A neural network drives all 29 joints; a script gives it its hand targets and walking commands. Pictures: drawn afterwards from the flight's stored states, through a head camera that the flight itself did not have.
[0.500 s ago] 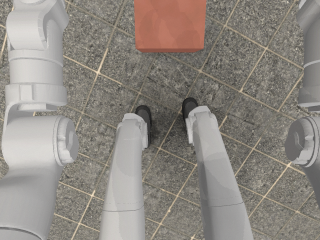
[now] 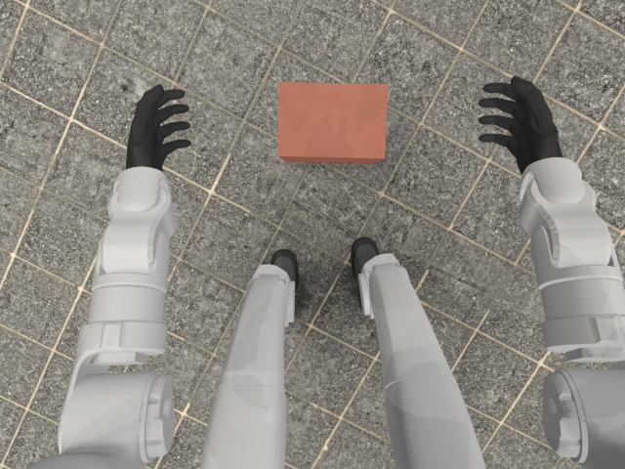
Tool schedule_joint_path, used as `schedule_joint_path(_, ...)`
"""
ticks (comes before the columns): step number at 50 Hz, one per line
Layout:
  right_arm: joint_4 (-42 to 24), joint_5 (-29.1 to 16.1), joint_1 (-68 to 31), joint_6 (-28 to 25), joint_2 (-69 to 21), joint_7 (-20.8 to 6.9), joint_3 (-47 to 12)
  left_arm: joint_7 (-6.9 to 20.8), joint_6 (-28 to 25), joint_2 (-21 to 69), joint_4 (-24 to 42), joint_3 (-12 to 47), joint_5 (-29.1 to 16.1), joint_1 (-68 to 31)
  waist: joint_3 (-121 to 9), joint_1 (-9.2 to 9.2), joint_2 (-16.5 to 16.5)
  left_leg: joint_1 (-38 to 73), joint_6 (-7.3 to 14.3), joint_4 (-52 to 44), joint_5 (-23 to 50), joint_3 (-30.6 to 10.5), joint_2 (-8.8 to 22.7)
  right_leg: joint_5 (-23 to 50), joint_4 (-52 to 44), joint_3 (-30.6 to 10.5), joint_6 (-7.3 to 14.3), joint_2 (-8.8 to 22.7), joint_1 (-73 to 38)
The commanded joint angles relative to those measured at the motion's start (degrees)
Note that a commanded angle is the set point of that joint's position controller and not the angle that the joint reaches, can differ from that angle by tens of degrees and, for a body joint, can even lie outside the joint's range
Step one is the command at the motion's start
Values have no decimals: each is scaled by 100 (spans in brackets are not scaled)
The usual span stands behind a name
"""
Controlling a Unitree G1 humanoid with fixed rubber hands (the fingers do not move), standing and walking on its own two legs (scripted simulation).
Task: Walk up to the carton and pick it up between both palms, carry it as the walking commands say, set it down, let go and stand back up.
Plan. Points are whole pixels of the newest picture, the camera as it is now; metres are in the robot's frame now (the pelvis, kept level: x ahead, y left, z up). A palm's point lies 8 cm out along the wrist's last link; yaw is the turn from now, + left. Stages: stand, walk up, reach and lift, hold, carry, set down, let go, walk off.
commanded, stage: let go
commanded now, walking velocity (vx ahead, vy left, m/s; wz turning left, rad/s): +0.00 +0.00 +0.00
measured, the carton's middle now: (330, 127) +0.49 -0.03 -0.60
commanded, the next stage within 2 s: stand in 0.96 s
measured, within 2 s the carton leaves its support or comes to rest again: neither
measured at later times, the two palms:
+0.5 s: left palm (46, 304) +0.28 +0.24 -0.01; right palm (601, 305) +0.26 -0.21 -0.01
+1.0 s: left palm (16, 345) +0.26 +0.26 +0.00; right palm (604, 316) +0.25 -0.21 -0.01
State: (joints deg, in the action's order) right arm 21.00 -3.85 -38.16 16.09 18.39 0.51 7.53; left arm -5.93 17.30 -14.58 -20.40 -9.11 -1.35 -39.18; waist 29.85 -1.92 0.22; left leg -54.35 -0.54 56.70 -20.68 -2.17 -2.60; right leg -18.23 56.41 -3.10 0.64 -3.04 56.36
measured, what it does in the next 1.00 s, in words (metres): rises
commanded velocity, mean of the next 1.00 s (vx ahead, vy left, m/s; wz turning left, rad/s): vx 0.00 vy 0.00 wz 0.00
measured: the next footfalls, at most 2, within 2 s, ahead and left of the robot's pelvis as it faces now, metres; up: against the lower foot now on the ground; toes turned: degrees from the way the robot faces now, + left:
none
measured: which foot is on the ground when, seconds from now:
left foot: down 0.00-1.00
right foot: down 0.00-1.00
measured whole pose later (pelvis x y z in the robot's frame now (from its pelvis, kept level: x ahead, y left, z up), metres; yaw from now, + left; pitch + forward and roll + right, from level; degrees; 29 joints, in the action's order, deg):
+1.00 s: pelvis +0.10 +0.02 +0.07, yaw +0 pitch -3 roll -1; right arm 29.0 1.2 12.5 6.4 12.7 -2.5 0.9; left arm 2.1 5.7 -12.9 -27.8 -0.9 0.5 12.8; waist 3.3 0.1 -0.9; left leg -5.5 1.9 28.3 -19.4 -2.6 -2.3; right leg -17.1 27.7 -3.4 -0.4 -1.5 7.3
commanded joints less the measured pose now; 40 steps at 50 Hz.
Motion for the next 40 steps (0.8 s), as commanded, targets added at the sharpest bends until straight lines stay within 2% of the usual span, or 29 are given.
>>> schedule_joint_path(1,-1448,-92,11,-399,558,-65,135,201,-448,-548,1543,87,-162,-7,-10157,-91,-6,2603,17,-699,2209,278,-220,3249,-654,-31,-259,50,-4556)
schedule_joint_path(2,-1523,-41,78,-460,641,-138,56,206,-533,-769,1695,-93,-11,-144,-10277,-26,-39,2675,-19,-713,2186,250,-190,3439,-679,-48,-280,56,-4663)
schedule_joint_path(4,-1242,30,534,-633,481,-188,158,265,-699,-556,1176,38,-24,416,-9349,-98,128,2572,10,-953,2169,192,-98,3302,-878,-45,-286,16,-4512)
schedule_joint_path(6,-698,265,1759,-756,319,-249,188,347,-863,-413,776,-14,181,1749,-9105,54,-17,2835,-70,-1136,2572,167,-120,3505,-1038,-82,-258,18,-4766)
schedule_joint_path(7,-287,134,2218,-819,137,-312,61,393,-927,-239,546,195,157,2053,-8230,41,-87,2698,-64,-1410,2227,199,-106,2933,-1259,108,-293,23,-4274)
schedule_joint_path(8,-368,370,2451,-980,192,-287,260,449,-1029,-157,34,115,295,2357,-7504,-80,325,2896,-16,-1499,2021,138,-16,2522,-1520,107,-339,42,-3938)
schedule_joint_path(9,-133,340,1993,-1073,62,-305,181,469,-1116,-87,-306,88,335,2119,-6259,115,156,2368,-3,-1662,1324,222,-13,1882,-1706,67,-316,147,-3353)
schedule_joint_path(10,180,586,2442,-1158,59,-302,324,535,-1210,-9,-449,62,427,2536,-5884,80,97,2561,-10,-1908,1008,134,24,1372,-1850,139,-283,138,-3318)
schedule_joint_path(12,253,389,2440,-1272,56,-385,151,583,-1327,-69,-580,61,351,2391,-5323,37,131,2514,31,-2134,738,175,23,1080,-2041,195,-277,152,-3295)
schedule_joint_path(13,238,548,2737,-1348,-95,-361,271,634,-1364,-154,-557,37,372,2496,-5225,-152,154,2922,5,-2211,608,185,74,876,-2296,100,-272,233,-3543)
schedule_joint_path(14,393,421,2906,-1352,-112,-371,27,640,-1448,-52,-588,91,347,2765,-5071,32,-91,2878,3,-2344,713,138,137,978,-2239,122,-226,201,-3670)
schedule_joint_path(15,369,524,3027,-1405,-146,-406,56,653,-1491,-175,-675,68,426,3023,-4881,109,-45,2897,28,-2387,988,155,127,1171,-2302,155,-238,191,-3678)
schedule_joint_path(16,448,433,3330,-1416,-128,-430,-89,651,-1537,-97,-383,199,306,3047,-4690,44,-362,3088,-26,-2571,844,163,107,1010,-2437,99,-170,228,-3816)
schedule_joint_path(17,484,538,3529,-1387,-53,-425,-15,664,-1505,-55,-479,237,259,3330,-4670,-7,98,3395,8,-2761,953,103,135,1073,-2513,169,-200,146,-4026)
schedule_joint_path(18,281,431,3271,-1466,-41,-463,-79,646,-1565,-175,-270,144,356,3179,-4632,159,-178,3488,-6,-2771,1170,170,104,1198,-2577,199,-222,141,-3893)
schedule_joint_path(19,281,471,3463,-1501,-101,-454,-164,652,-1595,-174,-250,244,330,3305,-4322,124,-92,3655,23,-2864,1315,114,117,1294,-2659,196,-239,124,-3843)
schedule_joint_path(20,-42,448,4096,-1592,-115,-431,-237,675,-1661,-48,-183,332,272,4186,-4779,218,-38,4071,-27,-2907,1900,60,76,1848,-2659,178,-213,114,-4529)
schedule_joint_path(22,140,468,4334,-1553,-71,-418,-236,744,-1601,-118,-316,252,213,4028,-4106,9,21,4110,44,-2980,1793,66,108,1771,-2839,131,-186,133,-4293)
schedule_joint_path(23,-254,438,4019,-1612,30,-394,-222,767,-1647,-92,-97,369,224,4266,-4095,200,-167,4244,-50,-3075,1849,156,27,1824,-2887,189,-190,108,-4555)
schedule_joint_path(24,-216,513,4586,-1630,46,-388,-116,784,-1723,-131,-139,411,202,4458,-4169,81,82,4556,-3,-3165,2525,5,62,2251,-2853,249,-196,-16,-4600)
schedule_joint_path(25,-237,490,4672,-1628,83,-394,-197,781,-1693,-156,49,382,223,4655,-4131,150,-226,4622,-32,-3221,2361,72,43,2114,-2959,215,-125,48,-4859)
schedule_joint_path(28,-330,370,4816,-1583,79,-440,-263,829,-1729,-269,299,443,188,4813,-3880,126,-296,4923,-84,-3287,2902,-38,89,2294,-3055,302,-144,-11,-4843)
schedule_joint_path(29,-475,462,4773,-1589,151,-451,-191,860,-1719,-310,526,337,215,4896,-3966,159,-140,4998,-119,-3295,2834,-1,57,2220,-2998,348,-157,-73,-5050)
schedule_joint_path(31,-474,368,4816,-1479,58,-500,-349,850,-1635,-371,563,441,237,4922,-3565,288,-516,4847,-172,-3348,2589,-12,86,1886,-3092,355,-140,-70,-5018)
schedule_joint_path(34,-383,417,4929,-1309,54,-484,-395,925,-1471,-294,319,509,-7,4915,-3427,135,73,4886,-71,-3350,2327,-23,98,1776,-3122,334,-183,-52,-5106)
schedule_joint_path(35,-264,392,4850,-1292,50,-489,-385,945,-1422,-310,339,508,56,4887,-3085,113,-150,4933,-93,-3417,2338,8,101,1709,-3199,306,-172,-33,-4839)
schedule_joint_path(37,-344,516,4788,-1203,130,-441,-199,983,-1372,-330,369,630,11,4915,-3045,103,-161,4891,-148,-3482,2231,-12,145,1547,-3230,405,-154,-105,-4882)
schedule_joint_path(39,-275,547,4812,-1119,137,-454,-246,988,-1257,-347,128,579,62,5087,-2766,85,142,4878,-105,-3469,2084,50,46,1577,-3266,391,-183,-92,-4964)
schedule_joint_path(40,-305,565,4870,-1068,174,-448,-232,973,-1233,-388,168,574,62,5031,-2820,104,25,4852,-54,-3492,2172,18,94,1639,-3226,389,-193,-101,-5096)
